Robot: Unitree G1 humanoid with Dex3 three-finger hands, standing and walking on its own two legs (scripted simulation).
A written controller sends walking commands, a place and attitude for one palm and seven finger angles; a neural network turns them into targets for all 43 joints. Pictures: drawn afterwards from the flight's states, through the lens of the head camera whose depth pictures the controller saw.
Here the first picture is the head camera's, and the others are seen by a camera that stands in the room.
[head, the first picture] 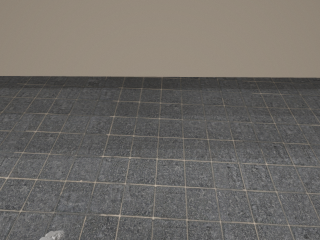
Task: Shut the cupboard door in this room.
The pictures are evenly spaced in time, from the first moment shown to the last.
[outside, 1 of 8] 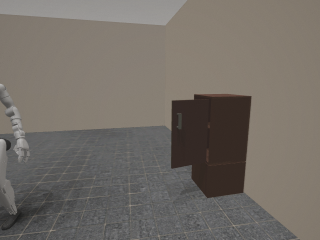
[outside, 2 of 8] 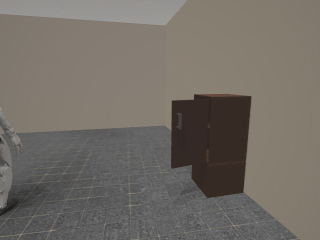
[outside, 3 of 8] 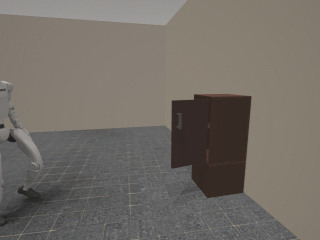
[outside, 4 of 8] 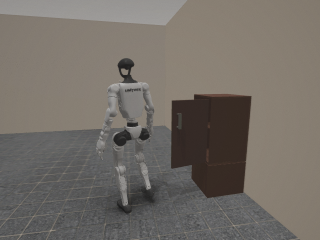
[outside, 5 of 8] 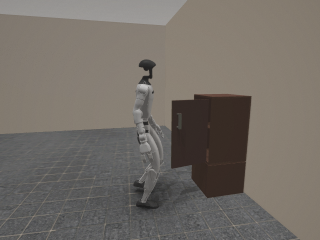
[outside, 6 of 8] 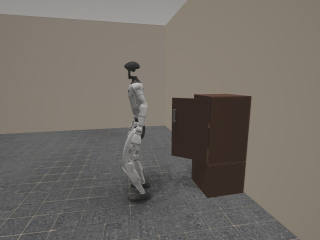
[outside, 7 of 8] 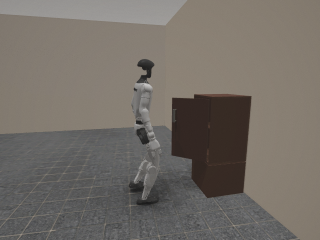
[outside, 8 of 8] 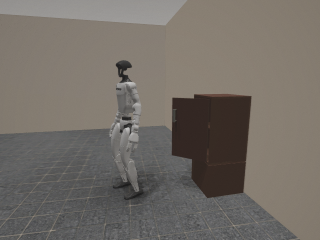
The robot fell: no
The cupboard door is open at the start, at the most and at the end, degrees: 100 100 47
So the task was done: no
